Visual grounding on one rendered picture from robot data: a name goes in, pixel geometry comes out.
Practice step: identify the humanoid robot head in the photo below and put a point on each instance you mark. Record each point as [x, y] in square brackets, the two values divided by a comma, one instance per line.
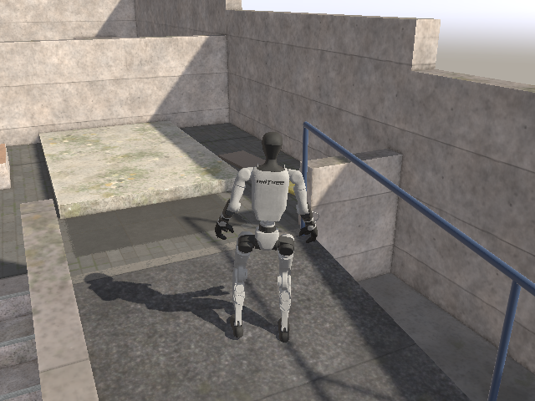
[271, 144]

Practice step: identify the left robot hand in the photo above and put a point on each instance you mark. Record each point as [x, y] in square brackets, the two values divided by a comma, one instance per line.
[218, 230]

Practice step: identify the right robot thigh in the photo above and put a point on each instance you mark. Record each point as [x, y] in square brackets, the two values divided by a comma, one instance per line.
[285, 257]

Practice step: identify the robot right upper arm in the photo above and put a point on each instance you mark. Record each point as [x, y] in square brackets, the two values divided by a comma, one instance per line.
[296, 177]

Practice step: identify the robot left forearm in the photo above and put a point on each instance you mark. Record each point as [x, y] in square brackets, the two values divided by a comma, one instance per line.
[225, 215]

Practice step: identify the robot right forearm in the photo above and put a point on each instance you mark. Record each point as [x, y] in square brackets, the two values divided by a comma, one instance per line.
[308, 219]

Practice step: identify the right robot hand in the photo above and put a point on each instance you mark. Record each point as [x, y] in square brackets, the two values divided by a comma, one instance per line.
[305, 231]

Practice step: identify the robot left upper arm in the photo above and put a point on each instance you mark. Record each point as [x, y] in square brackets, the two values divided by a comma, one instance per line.
[239, 186]

